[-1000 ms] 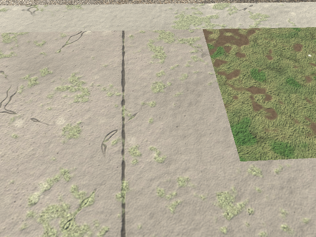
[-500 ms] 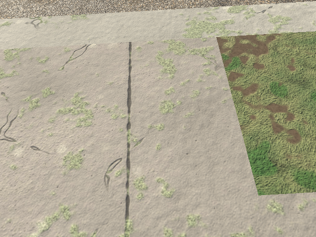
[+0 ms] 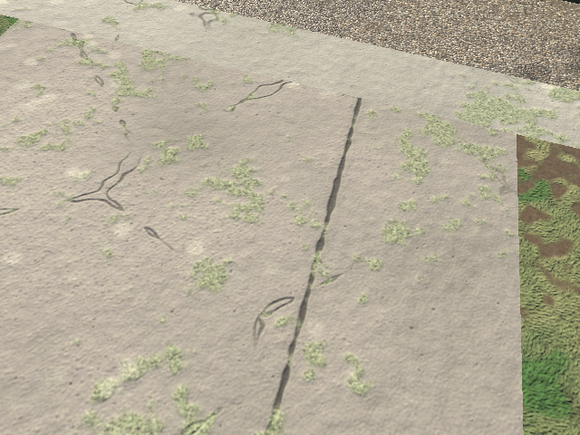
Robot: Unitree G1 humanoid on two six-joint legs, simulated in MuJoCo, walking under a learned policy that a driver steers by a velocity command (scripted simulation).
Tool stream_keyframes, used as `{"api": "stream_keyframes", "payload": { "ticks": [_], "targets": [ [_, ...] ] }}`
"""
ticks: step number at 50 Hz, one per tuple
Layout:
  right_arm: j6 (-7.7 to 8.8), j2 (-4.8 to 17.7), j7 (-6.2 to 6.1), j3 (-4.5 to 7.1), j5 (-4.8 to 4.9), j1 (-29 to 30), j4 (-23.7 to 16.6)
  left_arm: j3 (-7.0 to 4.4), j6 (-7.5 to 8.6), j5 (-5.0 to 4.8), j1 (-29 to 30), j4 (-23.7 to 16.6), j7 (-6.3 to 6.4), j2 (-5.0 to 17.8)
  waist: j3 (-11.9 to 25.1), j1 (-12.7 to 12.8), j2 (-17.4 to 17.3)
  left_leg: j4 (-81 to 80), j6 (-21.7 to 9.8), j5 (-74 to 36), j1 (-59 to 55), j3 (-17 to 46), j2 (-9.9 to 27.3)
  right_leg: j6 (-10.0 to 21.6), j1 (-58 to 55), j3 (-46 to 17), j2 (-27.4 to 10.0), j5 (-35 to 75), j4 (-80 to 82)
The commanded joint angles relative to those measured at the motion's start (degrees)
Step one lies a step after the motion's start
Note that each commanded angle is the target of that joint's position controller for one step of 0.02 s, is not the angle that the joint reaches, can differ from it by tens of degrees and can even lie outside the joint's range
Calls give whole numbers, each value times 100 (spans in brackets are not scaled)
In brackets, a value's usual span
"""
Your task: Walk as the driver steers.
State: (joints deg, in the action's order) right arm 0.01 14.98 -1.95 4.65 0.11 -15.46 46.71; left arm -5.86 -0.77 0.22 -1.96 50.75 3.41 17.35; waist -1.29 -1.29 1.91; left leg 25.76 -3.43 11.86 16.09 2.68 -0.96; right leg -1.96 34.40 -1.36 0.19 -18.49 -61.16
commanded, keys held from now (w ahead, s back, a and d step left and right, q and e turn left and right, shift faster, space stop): q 0.02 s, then w+q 0.32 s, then w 0.34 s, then w+e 0.02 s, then e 0.30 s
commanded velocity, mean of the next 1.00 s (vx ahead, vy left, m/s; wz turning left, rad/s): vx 0.31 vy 0.00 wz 0.24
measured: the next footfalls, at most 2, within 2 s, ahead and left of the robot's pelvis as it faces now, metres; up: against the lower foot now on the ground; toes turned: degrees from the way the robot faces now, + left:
right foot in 0.30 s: +0.12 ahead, -0.14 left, +0.00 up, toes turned +14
left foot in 0.72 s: +0.34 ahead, +0.21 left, +0.00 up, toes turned +20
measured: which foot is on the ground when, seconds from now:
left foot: down 0.00-0.30, up 0.32-0.70, down 0.72-1.00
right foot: up 0.00-0.28, down 0.30-0.74, up 0.76-1.00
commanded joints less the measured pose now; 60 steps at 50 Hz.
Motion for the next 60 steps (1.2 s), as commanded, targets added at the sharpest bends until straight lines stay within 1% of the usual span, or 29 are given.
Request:
{"api": "stream_keyframes", "payload": {
  "ticks": [1, 3, 5, 10, 13, 14, 15, 16, 17, 18, 19, 21, 23, 26, 28, 32, 34, 36, 37, 38, 39, 40, 41, 42, 44, 48, 52, 57, 60],
  "targets": [
    [91, 905, -85, 194, 44, 47, -401, -65, 117, -33, 242, -368, 19, 321, 548, 86, -902, -745, -826, -1599, -1256, 1565, 1285, -82, 611, -308, -55, 204, 356],
    [71, 955, -109, 225, 107, -74, -400, -39, 169, -60, 374, -413, -61, 310, 579, -40, -959, -1017, -849, 160, -1351, 1790, 1205, -126, 496, -319, -74, 407, 1152],
    [79, 1069, -109, 253, 104, -25, -430, -27, 249, -97, 569, -483, -160, 342, 375, -134, -1142, -1288, -910, 1237, -1152, 2101, 1211, -155, 281, -298, -38, 442, 1813],
    [122, 1137, -18, 270, 98, 87, -523, -12, 560, -159, 473, -512, -349, 411, 317, -164, -1099, -1191, -1002, 1508, -691, 2411, 1082, -5, -744, -207, 114, 96, 2872],
    [89, 1003, 4, 206, 119, 356, -652, -47, 713, -213, -131, -353, -383, 456, 330, 216, -1030, -858, -806, 1648, -163, 2505, 776, 191, -1967, -64, 151, 632, 3888],
    [91, 846, 7, 155, 111, 442, -716, -94, 736, -196, -502, -242, -360, 559, 403, 396, -882, -481, -622, 1692, 312, 2368, 544, 287, -2731, -117, -49, 793, 4120],
    [112, 497, 23, 52, 92, 553, -812, -165, 739, -125, -1227, -90, -313, 806, 721, 667, -383, 654, -328, 2093, 1229, 1896, 196, 541, -3898, -837, -859, 401, 4203],
    [168, 148, 55, -29, 142, 484, -953, -210, 686, 4, -1705, -31, -266, 1191, 834, 611, 803, 2281, -24, 2352, 2509, 781, -521, 1053, -4650, -2509, -1946, -860, 4657],
    [250, 592, 72, 45, 208, 608, -1191, -244, 711, 75, -1590, -13, -320, 1307, 286, 502, 1135, 3078, -6, 2252, 3437, 730, -116, 1560, -4195, -3684, -2616, -1856, 5017],
    [278, 908, 96, 115, 192, 568, -1087, -136, 728, -3, -1279, -169, -318, 859, -103, 444, 796, 3503, 53, 1785, 3626, 777, 173, 1524, -3964, -3244, -2337, -2062, 5085],
    [287, 904, 123, 141, 148, 437, -943, -53, 724, -54, -1114, -217, -315, 574, -233, 377, 703, 3667, 106, 1327, 3613, 713, 229, 1287, -3851, -2641, -1950, -1666, 5103],
    [347, 717, 168, 110, 112, 465, -906, 19, 710, -22, -1082, -211, -324, 471, -288, 332, 543, 3652, 150, 625, 3440, 666, 381, 1121, -3564, -1837, -1639, -547, 5210],
    [401, 526, 209, 52, 89, 655, -978, 32, 735, 12, -1266, -127, -341, 494, -257, 391, 424, 3464, 224, 75, 3228, 451, 389, 1156, -3340, -1186, -1434, 521, 5314],
    [422, 339, 256, -53, 43, 1041, -1189, 37, 708, -56, -1387, -56, -345, 602, -230, 447, 384, 2511, 347, -575, 2852, -15, 534, 1188, -3137, -516, -1244, 1546, 5353],
    [444, 190, 311, -137, 63, 1437, -1333, 37, 678, -107, -1561, -16, -343, 693, -279, 597, 418, 1746, 366, -930, 2384, -277, 520, 1147, -2937, -224, -1164, 1760, 5347],
    [440, 319, 421, -128, 145, 1783, -1526, 21, 597, -203, -1936, 105, -366, 900, -389, 623, 496, 903, 194, -759, 1817, -449, 368, 1119, -3193, -218, -1491, 1984, 5254],
    [441, 527, 439, -41, 136, 1538, -1516, 7, 538, -228, -1929, 135, -359, 987, -243, 337, 591, 612, -29, -497, 1252, -543, 183, 1028, -3457, -148, -1617, 3198, 4838],
    [435, 938, 369, 204, 74, 112, -1114, 72, 490, -212, -1934, 153, -335, 885, 620, -484, 442, 272, -339, -810, -968, -636, -44, 729, -2981, 208, -1197, 4793, 3010],
    [403, 1385, 267, 328, -59, -897, -955, 196, 519, -31, -1916, -39, -334, 599, 1539, -839, -223, 572, -673, -1660, -2856, 566, 1149, 448, -1662, 329, -858, 3045, 1189],
    [373, 1732, 262, 319, -169, -905, -944, 414, 607, -26, -2666, -90, -367, -149, 2572, -324, -1906, -96, -1558, -1943, -4114, 3163, 2767, 129, -29, 40, 125, -1578, -731],
    [373, 1196, 277, 200, -170, -903, -981, 205, 648, -211, -2373, 62, -362, 610, 2522, -596, -1213, -276, -1455, -2417, -3590, 3091, 2613, 130, 85, -743, -14, -1697, -1377],
    [391, 974, 280, 106, -124, -487, -962, 142, 624, -311, -1969, -112, -349, 735, 1611, -432, -1136, -230, -1251, -3213, -2898, 1934, 2414, 137, 435, -545, -235, -1408, -1476],
    [423, 768, 300, 43, -76, -137, -935, 157, 576, -248, -1790, -108, -307, 615, 1193, -234, -767, -320, -1069, -3585, -2209, 1255, 2091, 117, 343, -411, -471, -1066, -1168],
    [450, 629, 320, 20, -63, 185, -912, 127, 492, -177, -1755, -94, -271, 546, 874, -32, -727, -515, -940, -3551, -1583, 798, 1872, 87, 125, -366, -607, -771, -862],
    [530, 511, 319, 10, -132, 588, -859, 121, 263, -185, -1992, -32, -236, 321, 676, 291, -813, -961, -883, -3498, -643, 212, 1703, 42, -576, -249, -634, -354, -722],
    [573, 659, 166, 64, -173, 918, -726, 92, 52, -83, -1631, -410, -193, 209, 346, 450, -774, -1323, -979, -3331, -261, -479, 1752, -86, -365, -210, -637, 408, 23],
    [411, 820, 3, 111, -116, 900, -598, 130, 35, -54, -1029, -775, -354, 149, 327, 255, -685, -1321, -915, -2817, -478, -974, 1697, -56, -535, 25, -651, 1208, 1176],
    [175, 1065, 7, 209, 43, 747, -469, 52, -62, -62, -507, -1249, -530, 329, 276, 69, -654, -777, -818, -2580, -1109, -973, 1989, 153, -489, 313, -511, 567, 1901],
    [74, 1107, -1, 241, 178, 809, -450, -18, -96, -90, -634, -1399, -578, 377, 362, 225, -671, 72, -481, -2793, -1299, -1091, 1937, 433, -977, 595, -239, 607, 2804]
  ]
}}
